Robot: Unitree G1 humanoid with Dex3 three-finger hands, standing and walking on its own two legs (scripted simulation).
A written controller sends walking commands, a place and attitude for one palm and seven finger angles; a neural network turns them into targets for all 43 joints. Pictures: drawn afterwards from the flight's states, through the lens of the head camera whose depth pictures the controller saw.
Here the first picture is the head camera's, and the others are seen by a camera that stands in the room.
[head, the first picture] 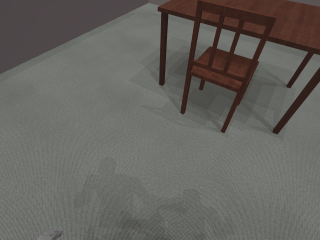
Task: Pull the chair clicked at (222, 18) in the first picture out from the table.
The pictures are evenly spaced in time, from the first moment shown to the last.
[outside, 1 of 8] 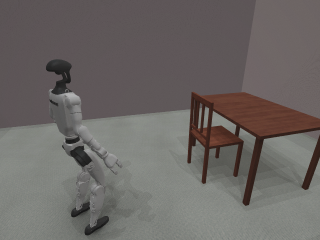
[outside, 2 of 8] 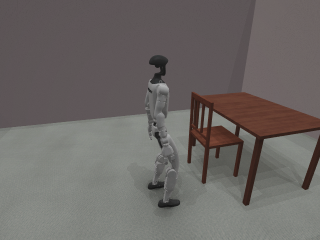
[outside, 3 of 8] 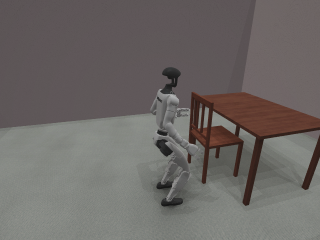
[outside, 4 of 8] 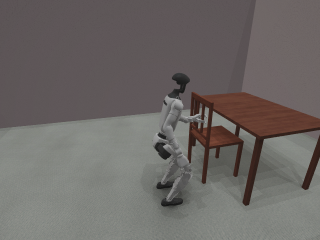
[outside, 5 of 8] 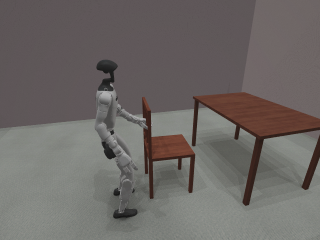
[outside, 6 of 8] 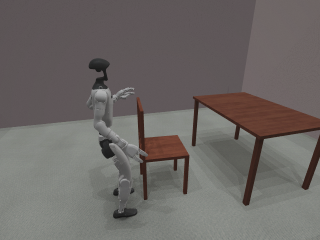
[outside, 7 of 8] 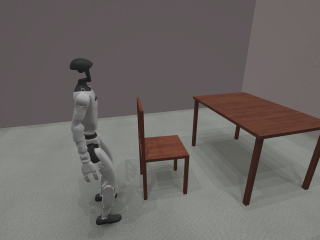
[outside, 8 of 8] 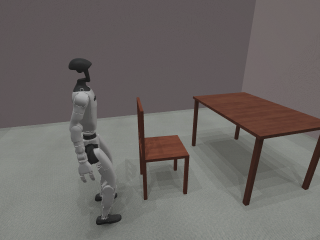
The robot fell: no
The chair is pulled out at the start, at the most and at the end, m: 0.00 0.63 0.63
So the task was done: yes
